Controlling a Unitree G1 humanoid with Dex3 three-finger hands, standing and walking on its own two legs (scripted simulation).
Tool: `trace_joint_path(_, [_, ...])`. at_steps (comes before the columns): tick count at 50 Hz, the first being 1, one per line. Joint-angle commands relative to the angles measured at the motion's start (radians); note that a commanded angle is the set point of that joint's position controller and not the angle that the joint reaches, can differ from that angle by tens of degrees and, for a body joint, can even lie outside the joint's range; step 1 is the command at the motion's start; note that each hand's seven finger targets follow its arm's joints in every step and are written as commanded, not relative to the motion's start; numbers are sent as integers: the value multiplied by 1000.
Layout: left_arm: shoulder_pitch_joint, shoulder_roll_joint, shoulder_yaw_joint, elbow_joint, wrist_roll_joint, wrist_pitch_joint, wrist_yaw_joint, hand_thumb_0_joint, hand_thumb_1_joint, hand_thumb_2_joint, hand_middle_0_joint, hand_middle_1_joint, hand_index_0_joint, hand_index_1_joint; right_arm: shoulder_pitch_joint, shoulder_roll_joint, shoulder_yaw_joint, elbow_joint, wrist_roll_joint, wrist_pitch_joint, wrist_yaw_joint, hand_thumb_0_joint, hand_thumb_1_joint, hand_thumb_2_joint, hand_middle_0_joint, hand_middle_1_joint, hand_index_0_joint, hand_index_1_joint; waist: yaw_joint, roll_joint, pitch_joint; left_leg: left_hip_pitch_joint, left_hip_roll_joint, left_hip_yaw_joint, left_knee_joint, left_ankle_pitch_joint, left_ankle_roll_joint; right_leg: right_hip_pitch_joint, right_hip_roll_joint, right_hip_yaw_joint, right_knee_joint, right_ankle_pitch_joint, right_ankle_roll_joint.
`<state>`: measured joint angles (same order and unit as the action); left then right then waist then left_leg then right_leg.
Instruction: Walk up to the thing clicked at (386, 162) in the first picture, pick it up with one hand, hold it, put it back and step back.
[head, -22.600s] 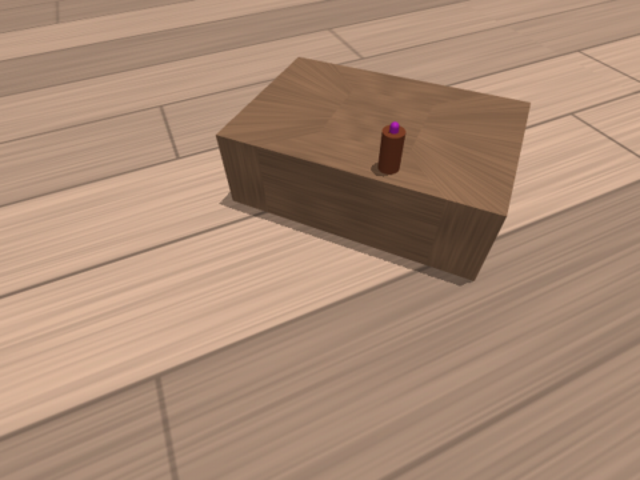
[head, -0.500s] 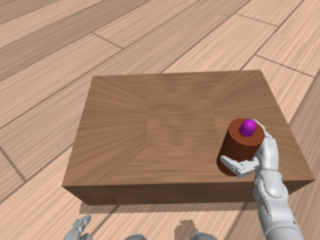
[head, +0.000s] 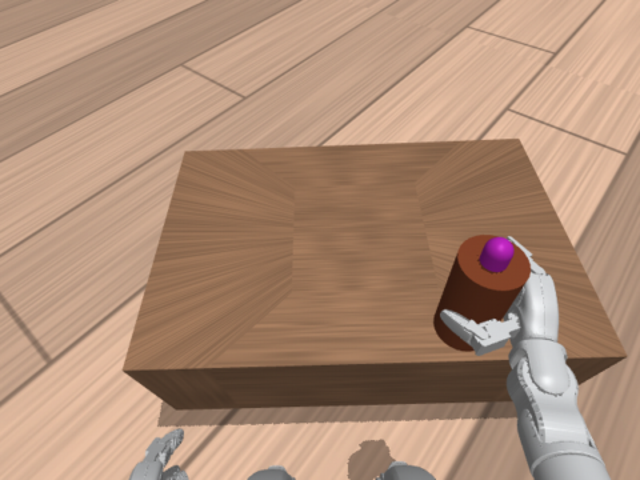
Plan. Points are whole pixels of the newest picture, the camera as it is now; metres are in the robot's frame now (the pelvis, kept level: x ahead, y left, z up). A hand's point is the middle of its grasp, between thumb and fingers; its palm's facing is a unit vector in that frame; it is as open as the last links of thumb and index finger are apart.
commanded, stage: hold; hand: right
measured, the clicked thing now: (479, 290) +0.32 -0.17 +0.05
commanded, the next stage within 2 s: crouch in 0.68 s
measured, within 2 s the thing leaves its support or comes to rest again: neither
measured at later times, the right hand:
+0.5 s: hand (470, 295) +0.33 -0.16 +0.03, palm faces +0.16 +0.99 -0.02, open 10.7 cm
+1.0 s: hand (470, 294) +0.33 -0.17 +0.02, palm faces +0.17 +0.98 -0.01, open 10.7 cm
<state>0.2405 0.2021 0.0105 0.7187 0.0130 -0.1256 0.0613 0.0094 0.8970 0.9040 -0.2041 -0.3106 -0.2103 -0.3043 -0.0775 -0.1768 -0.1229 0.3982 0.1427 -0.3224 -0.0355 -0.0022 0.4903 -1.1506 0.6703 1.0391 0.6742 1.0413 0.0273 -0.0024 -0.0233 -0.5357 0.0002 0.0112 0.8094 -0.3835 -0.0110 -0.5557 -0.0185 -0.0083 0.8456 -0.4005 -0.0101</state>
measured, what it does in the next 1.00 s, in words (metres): stands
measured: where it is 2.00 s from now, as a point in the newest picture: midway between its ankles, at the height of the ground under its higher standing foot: outside the picture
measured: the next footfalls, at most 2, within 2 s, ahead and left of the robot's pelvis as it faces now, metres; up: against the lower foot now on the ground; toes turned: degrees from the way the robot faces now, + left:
none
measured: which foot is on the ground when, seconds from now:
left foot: down 0.00-1.00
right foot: down 0.00-1.00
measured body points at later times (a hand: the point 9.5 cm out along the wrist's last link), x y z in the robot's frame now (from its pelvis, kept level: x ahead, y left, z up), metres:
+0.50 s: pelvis +0.00 +0.01 +0.00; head +0.05 +0.00 +0.45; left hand +0.12 +0.26 -0.11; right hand +0.31 -0.22 +0.03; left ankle +0.02 +0.13 -0.70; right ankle +0.02 -0.11 -0.70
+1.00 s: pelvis +0.00 +0.01 -0.01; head +0.05 +0.00 +0.44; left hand +0.12 +0.25 -0.12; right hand +0.32 -0.22 +0.03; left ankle +0.02 +0.13 -0.70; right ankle +0.02 -0.11 -0.70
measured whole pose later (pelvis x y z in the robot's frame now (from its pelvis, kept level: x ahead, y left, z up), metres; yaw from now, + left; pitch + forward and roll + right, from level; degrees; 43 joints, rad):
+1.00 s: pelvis +0.00 +0.01 -0.01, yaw +0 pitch +8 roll +1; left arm 0.22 0.20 0.01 0.73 0.02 -0.13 0.06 0.01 0.92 0.90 -0.19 -0.31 -0.20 -0.29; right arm -0.14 -0.18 -0.16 0.49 0.15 -0.37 -0.01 0.00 0.49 -1.15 0.67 1.04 0.68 1.04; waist 0.03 0.00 -0.03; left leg -0.59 0.00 0.02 0.85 -0.40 0.00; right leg -0.61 -0.02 0.00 0.87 -0.40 0.00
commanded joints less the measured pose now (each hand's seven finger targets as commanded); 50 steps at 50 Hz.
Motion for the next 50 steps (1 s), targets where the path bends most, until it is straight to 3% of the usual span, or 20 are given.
trace_joint_path(1, [-19,149,50,-107,-4,-48,19,0,893,908,-203,-312,-206,-309,-441,-133,-60,-372,33,-159,0,0,-48,-1323,1250,1437,1300,1437,13,-73,-362,94,-17,8,-99,249,22,214,-2,25,-130,237,6])
trace_joint_path(2, [-16,136,41,-111,-5,-48,18,0,886,908,-203,-309,-204,-309,-462,-135,-56,-426,36,-162,0,0,-45,-1312,1247,1429,1295,1429,5,-77,-375,102,-17,9,-98,258,23,214,-1,25,-131,252,6])
trace_joint_path(4, [-14,153,53,-99,-5,-48,18,0,886,909,-202,-311,-203,-310,-377,-108,-44,-321,32,-148,4,0,-44,-1336,1258,1451,1309,1451,6,-70,-336,90,-18,11,-96,250,24,200,-3,26,-134,255,9])
trace_joint_path(5, [-12,145,49,-103,-3,-48,16,0,892,907,-202,-311,-205,-308,-442,-110,-39,-369,39,-154,5,0,-51,-1325,1252,1440,1302,1440,12,-57,-343,87,-20,15,-100,245,23,198,-4,29,-134,249,8])
trace_joint_path(7, [-16,146,46,-107,-5,-49,13,0,885,908,-203,-310,-204,-309,-431,-144,-68,-368,35,-157,2,0,-46,-1332,1258,1448,1309,1448,-1,-82,-364,102,-19,12,-96,257,25,212,-4,29,-133,269,11])
trace_joint_path(11, [-19,143,47,-104,-5,-52,13,0,883,911,-202,-309,-202,-309,-421,-119,-75,-328,43,-155,3,0,-53,-1329,1256,1444,1307,1444,3,-22,-331,106,-19,13,-104,241,19,171,1,25,-130,227,2])
trace_joint_path(12, [-23,139,42,-114,-5,-51,12,0,885,909,-204,-310,-205,-310,-457,-153,-92,-404,45,-165,0,0,-46,-1327,1258,1445,1308,1445,-10,-59,-355,126,-15,6,-104,250,21,176,5,21,-130,229,3])
trace_joint_path(19, [-12,146,49,-108,-4,-47,17,0,883,911,-201,-309,-202,-309,-385,-120,-56,-370,37,-162,6,0,-65,-1340,1270,1457,1320,1457,8,-50,-371,110,-16,2,-86,311,19,209,4,18,-107,299,1])
trace_joint_path(23, [-9,137,45,-109,-3,-43,20,0,888,910,-202,-309,-202,-308,-430,-158,-95,-413,42,-166,4,0,-48,-1334,1267,1454,1318,1454,-1,-66,-382,127,-10,-5,-90,321,16,202,7,13,-101,297,-3])
trace_joint_path(28, [-16,150,55,-109,-5,-42,22,0,896,907,-200,-311,-203,-308,-397,-126,-69,-371,43,-160,12,0,-66,-1340,1273,1459,1323,1459,13,-50,-366,109,-13,-3,-94,292,17,195,6,15,-110,264,-4])
trace_joint_path(29, [-18,144,48,-113,-5,-42,20,0,893,909,-201,-310,-203,-308,-421,-149,-78,-434,46,-168,11,0,-76,-1332,1266,1448,1315,1448,-2,-70,-377,124,-13,1,-91,297,20,204,5,16,-116,276,1])
trace_joint_path(31, [-17,147,52,-103,-4,-44,22,0,897,907,-201,-310,-203,-308,-367,-85,-39,-329,44,-153,18,0,-70,-1332,1261,1446,1311,1446,16,-22,-354,103,-16,4,-97,301,15,202,3,19,-110,283,-2])
trace_joint_path(32, [-14,139,47,-105,-5,-44,19,0,896,907,-203,-312,-206,-309,-447,-144,-74,-436,50,-165,12,0,-64,-1314,1252,1430,1300,1430,4,-75,-374,118,-13,1,-90,320,19,202,4,17,-109,304,1])
trace_joint_path(34, [-17,146,53,-96,-4,-42,21,0,896,907,-201,-310,-203,-307,-363,-99,-53,-308,39,-154,15,0,-63,-1331,1260,1446,1310,1446,13,-23,-342,96,-14,2,-86,313,15,188,3,17,-102,292,-4])
trace_joint_path(35, [-17,145,52,-102,-3,-40,22,0,897,906,-203,-311,-206,-308,-436,-153,-93,-363,43,-162,12,0,-64,-1314,1254,1431,1303,1431,4,-52,-345,109,-9,-5,-91,307,15,171,7,12,-99,275,-4])
trace_joint_path(37, [-23,129,38,-110,-5,-40,18,0,892,906,-203,-309,-205,-308,-443,-166,-104,-407,44,-172,10,0,-71,-1314,1254,1431,1302,1431,-8,-63,-365,115,-12,-1,-93,275,20,184,6,15,-113,250,-2])
trace_joint_path(41, [-30,153,54,-106,-6,-42,22,0,920,907,-186,-305,-193,-298,-359,-139,-96,-336,46,-154,14,0,-124,-1308,1293,1444,1336,1444,-3,-36,-347,128,-13,-2,-103,268,17,174,9,11,-119,232,-4])
trace_joint_path(44, [-33,120,27,-108,-5,-41,17,0,918,903,-187,-304,-194,-296,-483,-158,-98,-394,46,-175,12,0,-97,-1330,1309,1470,1354,1471,2,-65,-343,89,-14,-3,-94,249,21,165,4,14,-116,218,-2])
trace_joint_path(47, [-22,134,40,-84,-1,-43,18,0,912,903,-188,-303,-194,-297,-458,-123,-89,-242,43,-182,20,0,-78,-1326,1299,1465,1346,1465,22,-15,-311,52,-12,-5,-66,249,18,109,4,14,-85,209,-5])
trace_joint_path(50, [-18,140,45,-78,7,-41,18,0,908,901,-189,-301,-194,-296,-521,-152,-117,-159,33,-212,35,0,-79,-1318,1286,1453,1335,1453,25,-16,-331,-2,-5,-21,-25,225,18,48,10,8,-28,172,-12])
